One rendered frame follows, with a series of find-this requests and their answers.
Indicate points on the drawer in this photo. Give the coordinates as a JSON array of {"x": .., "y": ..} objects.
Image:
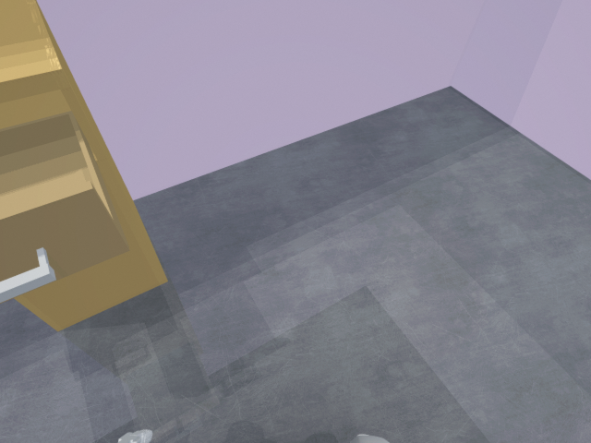
[{"x": 52, "y": 195}]

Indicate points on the handle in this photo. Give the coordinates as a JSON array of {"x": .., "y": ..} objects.
[{"x": 28, "y": 280}]

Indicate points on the cabinet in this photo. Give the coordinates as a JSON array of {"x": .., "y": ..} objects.
[{"x": 36, "y": 82}]

